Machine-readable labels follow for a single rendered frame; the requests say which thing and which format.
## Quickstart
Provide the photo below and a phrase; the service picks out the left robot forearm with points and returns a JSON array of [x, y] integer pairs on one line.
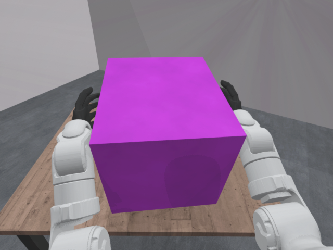
[[73, 176]]

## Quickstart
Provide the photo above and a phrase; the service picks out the right robot forearm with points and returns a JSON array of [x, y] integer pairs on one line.
[[267, 178]]

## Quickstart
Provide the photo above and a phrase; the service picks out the carton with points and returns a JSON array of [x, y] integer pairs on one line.
[[164, 135]]

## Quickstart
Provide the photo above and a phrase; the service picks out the left robot hand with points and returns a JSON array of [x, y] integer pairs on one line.
[[82, 106]]

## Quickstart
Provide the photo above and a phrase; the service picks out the table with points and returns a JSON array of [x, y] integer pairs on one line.
[[27, 212]]

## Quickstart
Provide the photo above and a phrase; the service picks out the robot left upper arm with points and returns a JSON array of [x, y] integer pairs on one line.
[[88, 238]]

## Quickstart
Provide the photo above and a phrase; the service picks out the robot right upper arm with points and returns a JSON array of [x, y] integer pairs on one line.
[[287, 226]]

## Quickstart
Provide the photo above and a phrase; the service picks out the right robot hand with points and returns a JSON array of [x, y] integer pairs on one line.
[[231, 95]]

